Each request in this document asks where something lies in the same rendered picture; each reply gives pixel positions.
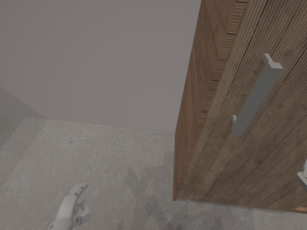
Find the robot left forearm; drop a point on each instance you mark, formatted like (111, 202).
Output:
(61, 224)

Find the robot right hand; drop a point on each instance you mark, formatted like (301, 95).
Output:
(302, 176)

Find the robot left hand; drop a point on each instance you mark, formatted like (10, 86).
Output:
(70, 205)

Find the handle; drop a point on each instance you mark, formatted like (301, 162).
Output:
(262, 87)

